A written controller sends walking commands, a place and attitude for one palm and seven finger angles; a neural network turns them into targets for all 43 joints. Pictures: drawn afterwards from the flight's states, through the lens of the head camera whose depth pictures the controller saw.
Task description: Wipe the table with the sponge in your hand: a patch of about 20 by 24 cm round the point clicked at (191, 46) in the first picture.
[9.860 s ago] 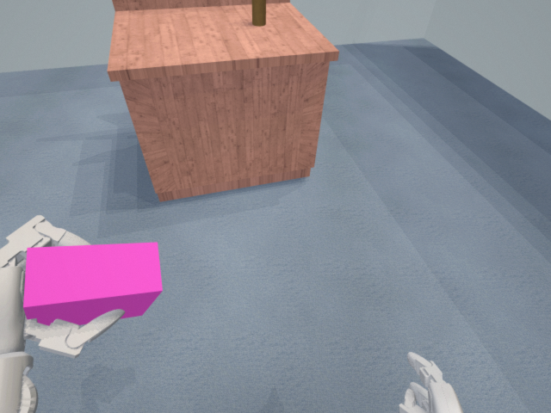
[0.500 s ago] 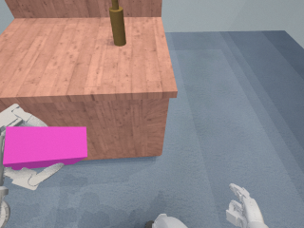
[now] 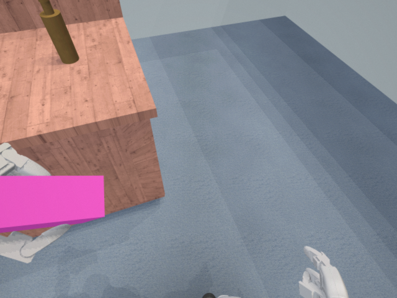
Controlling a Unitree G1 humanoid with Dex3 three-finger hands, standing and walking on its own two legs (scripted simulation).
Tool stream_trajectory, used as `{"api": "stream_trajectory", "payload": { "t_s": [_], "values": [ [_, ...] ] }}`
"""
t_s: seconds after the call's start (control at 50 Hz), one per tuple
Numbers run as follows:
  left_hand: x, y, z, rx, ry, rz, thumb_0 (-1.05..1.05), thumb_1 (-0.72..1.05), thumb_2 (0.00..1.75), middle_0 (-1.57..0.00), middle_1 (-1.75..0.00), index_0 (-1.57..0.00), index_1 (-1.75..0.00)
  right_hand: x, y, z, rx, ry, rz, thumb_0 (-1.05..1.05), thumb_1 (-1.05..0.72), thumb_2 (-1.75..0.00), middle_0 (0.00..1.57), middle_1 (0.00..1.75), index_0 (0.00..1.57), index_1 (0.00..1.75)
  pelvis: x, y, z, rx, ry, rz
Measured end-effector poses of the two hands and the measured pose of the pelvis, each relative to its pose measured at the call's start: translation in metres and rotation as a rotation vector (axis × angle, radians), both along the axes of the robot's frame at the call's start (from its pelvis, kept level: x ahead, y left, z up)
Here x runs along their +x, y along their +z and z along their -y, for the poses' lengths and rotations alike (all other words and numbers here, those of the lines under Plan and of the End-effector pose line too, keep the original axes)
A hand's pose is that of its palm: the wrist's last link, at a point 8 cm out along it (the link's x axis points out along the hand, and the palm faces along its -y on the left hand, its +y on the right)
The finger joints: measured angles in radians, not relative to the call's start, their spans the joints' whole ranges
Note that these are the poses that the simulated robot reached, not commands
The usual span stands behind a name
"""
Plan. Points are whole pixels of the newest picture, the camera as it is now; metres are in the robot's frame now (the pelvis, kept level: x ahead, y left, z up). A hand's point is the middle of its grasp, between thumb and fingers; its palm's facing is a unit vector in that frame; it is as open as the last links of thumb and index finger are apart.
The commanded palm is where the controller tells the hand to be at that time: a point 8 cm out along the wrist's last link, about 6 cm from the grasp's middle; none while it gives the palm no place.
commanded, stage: take the last steps up to it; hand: left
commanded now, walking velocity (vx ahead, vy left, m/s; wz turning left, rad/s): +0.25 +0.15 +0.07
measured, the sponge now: (62, 203) +0.23 +0.20 +0.15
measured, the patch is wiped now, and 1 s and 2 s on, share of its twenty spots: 0.00 0.00 0.00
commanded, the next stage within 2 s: come to a stop and stand still in 1.04 s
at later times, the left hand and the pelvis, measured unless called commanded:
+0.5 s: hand (15, 204) +0.22 +0.25 +0.17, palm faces +0.38 -0.79 -0.49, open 9.9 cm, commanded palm +0.17 +0.30 +0.18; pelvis +0.01 +0.01 +0.01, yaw +2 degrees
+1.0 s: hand (17, 148) +0.31 +0.30 +0.16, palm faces +0.37 -0.78 -0.51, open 9.9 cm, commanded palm +0.25 +0.34 +0.18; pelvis +0.10 +0.06 +0.01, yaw +2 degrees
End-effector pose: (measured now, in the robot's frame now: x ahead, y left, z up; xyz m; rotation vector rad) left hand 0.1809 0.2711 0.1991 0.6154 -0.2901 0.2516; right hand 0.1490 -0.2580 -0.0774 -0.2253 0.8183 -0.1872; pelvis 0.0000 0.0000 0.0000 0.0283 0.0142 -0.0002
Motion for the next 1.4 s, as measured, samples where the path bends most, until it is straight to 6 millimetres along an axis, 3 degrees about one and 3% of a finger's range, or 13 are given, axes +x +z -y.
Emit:
{"api": "stream_trajectory", "payload": {
  "t_s": [0.1, 0.18, 0.28, 0.36, 0.52, 0.66, 0.78, 0.88, 1.04, 1.14, 1.26, 1.4],
  "values": [
    [-0.012, -0.010, -0.007, -0.066, 0.045, 0.021, -0.01, -0.48, 1.01, -0.75, -1.36, -0.76, -1.35, -0.013, 0.008, 0.005, -0.035, -0.023, 0.032, 0.01, -0.90, -0.89, 0.19, 0.30, 0.20, 0.30, -0.005, 0.001, 0.000, -0.017, -0.005, 0.020],
    [-0.018, -0.019, -0.005, -0.085, 0.095, 0.010, -0.01, -0.48, 1.01, -0.75, -1.36, -0.76, -1.35, -0.014, 0.000, -0.002, -0.006, -0.004, 0.061, 0.01, -0.90, -0.89, 0.19, 0.30, 0.20, 0.30, 0.000, -0.003, 0.005, -0.027, 0.009, 0.018],
    [-0.012, -0.024, 0.004, -0.117, 0.106, 0.031, -0.01, -0.48, 1.01, -0.75, -1.36, -0.76, -1.35, -0.010, -0.018, -0.012, 0.041, 0.040, 0.014, 0.01, -0.90, -0.89, 0.20, 0.30, 0.20, 0.30, -0.001, -0.006, 0.011, -0.025, 0.027, 0.024],
    [-0.008, -0.016, 0.005, -0.118, 0.085, 0.019, -0.01, -0.48, 1.01, -0.75, -1.36, -0.76, -1.35, -0.007, -0.016, -0.023, 0.061, 0.061, -0.032, 0.01, -0.90, -0.89, 0.20, 0.30, 0.20, 0.30, 0.002, 0.004, 0.007, -0.007, 0.036, 0.016],
    [-0.001, -0.009, -0.025, -0.060, 0.092, -0.012, -0.01, -0.48, 1.01, -0.76, -1.36, -0.77, -1.35, 0.014, -0.005, -0.043, 0.035, 0.070, -0.014, 0.01, -0.90, -0.89, 0.20, 0.30, 0.20, 0.30, 0.018, 0.009, -0.018, 0.013, 0.033, 0.009],
    [0.027, -0.020, -0.059, -0.080, 0.121, 0.022, -0.01, -0.48, 1.01, -0.76, -1.36, -0.77, -1.35, 0.043, -0.011, -0.072, 0.045, 0.043, 0.047, 0.01, -0.90, -0.89, 0.20, 0.30, 0.20, 0.30, 0.036, -0.004, -0.043, 0.005, 0.022, 0.023],
    [0.051, -0.011, -0.049, -0.055, 0.087, 0.019, -0.01, -0.48, 1.01, -0.76, -1.36, -0.77, -1.35, 0.064, -0.018, -0.094, 0.121, 0.068, 0.070, 0.01, -0.90, -0.89, 0.20, 0.30, 0.20, 0.30, 0.060, -0.004, -0.044, -0.005, 0.019, 0.008],
    [0.071, -0.010, -0.045, -0.034, 0.067, 0.025, -0.01, -0.48, 1.01, -0.76, -1.36, -0.77, -1.35, 0.081, -0.036, -0.093, 0.133, 0.080, 0.001, 0.01, -0.90, -0.89, 0.20, 0.30, 0.21, 0.30, 0.078, -0.009, -0.045, -0.008, 0.038, 0.011],
    [0.100, -0.014, -0.071, -0.040, 0.092, -0.049, -0.01, -0.48, 1.01, -0.76, -1.36, -0.77, -1.35, 0.106, -0.015, -0.088, 0.050, 0.059, -0.057, 0.01, -0.90, -0.89, 0.20, 0.30, 0.20, 0.30, 0.108, 0.008, -0.066, 0.022, 0.032, -0.007],
    [0.122, -0.015, -0.093, -0.034, 0.045, 0.012, -0.01, -0.48, 1.01, -0.76, -1.36, -0.77, -1.35, 0.134, -0.010, -0.096, -0.029, 0.037, 0.001, 0.01, -0.90, -0.89, 0.20, 0.30, 0.20, 0.30, 0.130, -0.006, -0.095, 0.000, 0.021, 0.003],
    [0.150, -0.013, -0.119, -0.035, 0.045, 0.061, -0.01, -0.48, 1.01, -0.76, -1.36, -0.77, -1.35, 0.159, -0.006, -0.134, 0.028, 0.026, 0.056, 0.01, -0.91, -0.89, 0.19, 0.30, 0.20, 0.30, 0.142, -0.007, -0.107, 0.000, 0.015, 0.009],
    [0.152, -0.006, -0.103, -0.073, 0.037, 0.020, -0.01, -0.48, 1.01, -0.76, -1.36, -0.77, -1.35, 0.169, -0.004, -0.168, 0.130, 0.102, 0.092, 0.01, -0.90, -0.89, 0.20, 0.30, 0.20, 0.30, 0.152, 0.000, -0.101, -0.015, -0.006, 0.002]
  ]
}}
